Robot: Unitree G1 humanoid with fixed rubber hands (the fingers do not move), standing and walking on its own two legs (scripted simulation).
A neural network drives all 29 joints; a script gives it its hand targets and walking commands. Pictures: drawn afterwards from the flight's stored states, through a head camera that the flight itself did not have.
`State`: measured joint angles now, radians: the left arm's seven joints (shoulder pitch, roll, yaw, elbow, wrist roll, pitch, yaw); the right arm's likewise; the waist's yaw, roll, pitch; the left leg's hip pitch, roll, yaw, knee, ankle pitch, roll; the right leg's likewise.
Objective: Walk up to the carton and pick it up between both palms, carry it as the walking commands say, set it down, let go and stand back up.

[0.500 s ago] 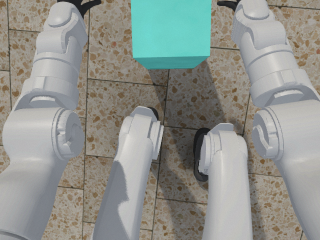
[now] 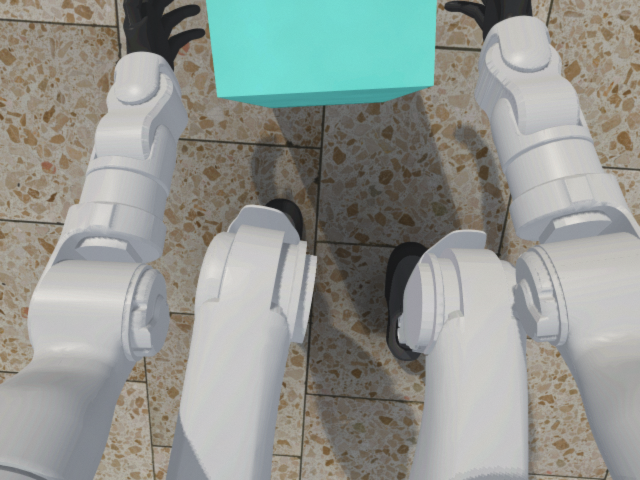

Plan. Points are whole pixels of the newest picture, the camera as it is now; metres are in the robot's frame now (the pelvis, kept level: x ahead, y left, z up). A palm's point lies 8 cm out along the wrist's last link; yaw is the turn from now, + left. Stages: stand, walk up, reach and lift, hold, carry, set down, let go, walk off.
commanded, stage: reach and lift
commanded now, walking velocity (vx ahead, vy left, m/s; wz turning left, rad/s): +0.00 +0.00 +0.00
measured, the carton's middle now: (322, 17) +0.52 +0.08 -0.25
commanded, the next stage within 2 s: none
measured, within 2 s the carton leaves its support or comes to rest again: leaves its support in 0.78 s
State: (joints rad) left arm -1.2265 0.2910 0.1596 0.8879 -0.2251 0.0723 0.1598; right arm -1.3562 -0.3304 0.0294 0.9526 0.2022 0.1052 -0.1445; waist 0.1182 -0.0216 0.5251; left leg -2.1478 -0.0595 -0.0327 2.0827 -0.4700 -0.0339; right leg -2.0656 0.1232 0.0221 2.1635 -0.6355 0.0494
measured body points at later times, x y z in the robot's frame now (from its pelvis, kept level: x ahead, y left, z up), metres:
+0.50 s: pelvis +0.01 +0.01 +0.01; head +0.40 +0.03 +0.23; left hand +0.52 +0.21 -0.22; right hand +0.56 -0.05 -0.21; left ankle +0.15 +0.12 -0.36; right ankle +0.11 -0.12 -0.36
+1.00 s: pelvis -0.01 +0.00 -0.02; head +0.34 +0.03 +0.25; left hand +0.52 +0.21 -0.17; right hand +0.54 -0.05 -0.19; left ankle +0.15 +0.12 -0.36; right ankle +0.11 -0.12 -0.36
